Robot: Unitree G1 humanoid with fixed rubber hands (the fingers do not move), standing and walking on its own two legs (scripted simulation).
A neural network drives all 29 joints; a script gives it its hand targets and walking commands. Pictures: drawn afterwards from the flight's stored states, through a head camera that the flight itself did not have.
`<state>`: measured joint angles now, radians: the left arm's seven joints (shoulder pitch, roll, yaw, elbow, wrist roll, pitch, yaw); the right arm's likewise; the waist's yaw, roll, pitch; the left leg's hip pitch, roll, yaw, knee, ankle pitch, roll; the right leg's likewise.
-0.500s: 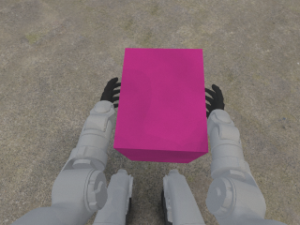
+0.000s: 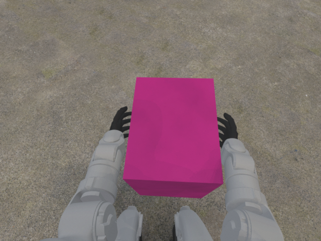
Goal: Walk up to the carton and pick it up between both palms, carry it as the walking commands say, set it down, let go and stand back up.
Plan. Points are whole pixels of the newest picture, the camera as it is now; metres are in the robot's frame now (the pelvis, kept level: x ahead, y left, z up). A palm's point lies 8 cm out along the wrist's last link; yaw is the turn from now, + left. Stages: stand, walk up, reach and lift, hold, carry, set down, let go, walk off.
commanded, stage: reach and lift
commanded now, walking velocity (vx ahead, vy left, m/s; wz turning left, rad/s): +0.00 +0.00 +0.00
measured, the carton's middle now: (172, 144) +0.39 -0.03 -0.10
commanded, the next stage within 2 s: none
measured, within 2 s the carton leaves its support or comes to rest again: neither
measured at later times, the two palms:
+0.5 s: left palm (110, 128) +0.35 +0.13 +0.06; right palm (240, 138) +0.34 -0.17 +0.06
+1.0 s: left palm (98, 118) +0.34 +0.14 +0.12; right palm (250, 130) +0.33 -0.16 +0.12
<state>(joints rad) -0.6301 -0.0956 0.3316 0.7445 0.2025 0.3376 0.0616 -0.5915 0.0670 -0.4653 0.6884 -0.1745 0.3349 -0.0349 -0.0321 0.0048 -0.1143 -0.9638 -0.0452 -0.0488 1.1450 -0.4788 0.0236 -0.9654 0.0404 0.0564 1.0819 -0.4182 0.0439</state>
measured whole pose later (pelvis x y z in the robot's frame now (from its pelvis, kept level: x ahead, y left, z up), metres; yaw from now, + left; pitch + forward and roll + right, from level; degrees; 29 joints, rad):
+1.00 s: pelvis +0.02 +0.01 +0.08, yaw +1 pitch -6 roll -2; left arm -0.50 -0.13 0.33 0.64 0.25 0.58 0.02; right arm -0.45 0.10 -0.39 0.55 -0.24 0.60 -0.03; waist -0.03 0.01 -0.02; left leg -0.23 -0.04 -0.05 0.66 -0.32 0.04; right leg -0.22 0.02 0.07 0.57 -0.25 0.04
